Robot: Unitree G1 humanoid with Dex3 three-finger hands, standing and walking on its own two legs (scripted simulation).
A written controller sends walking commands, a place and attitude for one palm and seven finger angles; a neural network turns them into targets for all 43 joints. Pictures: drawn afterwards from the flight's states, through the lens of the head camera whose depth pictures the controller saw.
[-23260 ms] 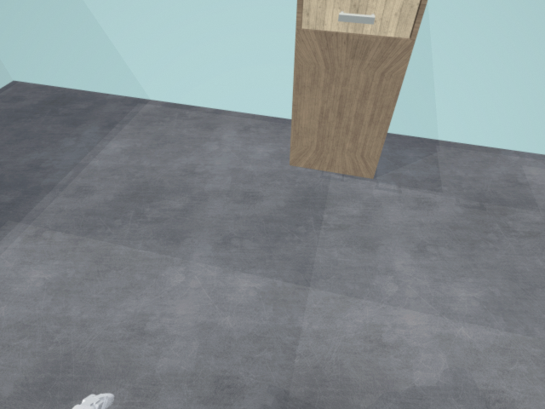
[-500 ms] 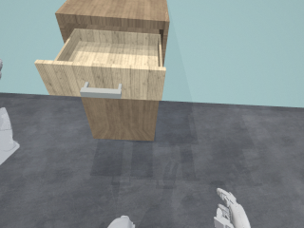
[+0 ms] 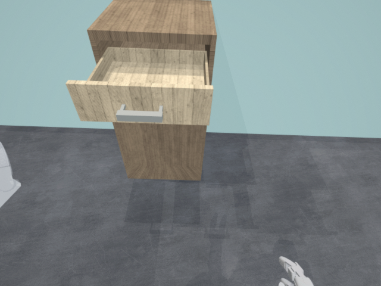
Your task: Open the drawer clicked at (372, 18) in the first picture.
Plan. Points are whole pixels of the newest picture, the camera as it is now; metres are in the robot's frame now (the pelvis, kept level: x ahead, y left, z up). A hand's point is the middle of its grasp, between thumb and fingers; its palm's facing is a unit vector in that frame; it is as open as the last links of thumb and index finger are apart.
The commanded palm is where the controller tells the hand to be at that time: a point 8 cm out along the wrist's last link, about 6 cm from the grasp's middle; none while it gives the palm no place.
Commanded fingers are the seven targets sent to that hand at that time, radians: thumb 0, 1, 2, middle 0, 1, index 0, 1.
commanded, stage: stop stepping back and stand still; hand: left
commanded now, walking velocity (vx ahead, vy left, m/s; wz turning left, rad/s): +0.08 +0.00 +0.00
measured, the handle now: (141, 112) +0.58 +0.19 +0.04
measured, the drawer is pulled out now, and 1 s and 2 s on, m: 0.30 0.30 0.30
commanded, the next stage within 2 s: let the arm hang, fingers relaxed in 0.42 s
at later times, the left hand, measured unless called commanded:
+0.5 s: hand (20, 180) +0.20 +0.25 +0.21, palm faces +0.41 -0.76 -0.50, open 7.4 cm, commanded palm none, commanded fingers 0.00 0.90 0.90 -0.20 -0.30 -0.20 -0.30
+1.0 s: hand out of the picture -0.10 +0.19 -0.17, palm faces +0.08 -0.98 -0.16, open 7.2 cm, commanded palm none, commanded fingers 0.00 0.90 0.90 -0.20 -0.30 -0.20 -0.30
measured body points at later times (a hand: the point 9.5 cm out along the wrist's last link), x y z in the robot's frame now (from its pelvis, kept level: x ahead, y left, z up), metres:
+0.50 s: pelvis +0.01 +0.01 +0.00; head +0.03 +0.01 +0.45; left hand +0.18 +0.29 +0.24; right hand +0.18 -0.22 -0.08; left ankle +0.03 +0.13 -0.74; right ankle -0.01 -0.09 -0.74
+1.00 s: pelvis -0.03 +0.02 +0.00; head +0.01 +0.03 +0.45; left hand -0.11 +0.24 -0.16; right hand -0.04 -0.22 -0.15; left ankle +0.03 +0.13 -0.74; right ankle -0.01 -0.09 -0.74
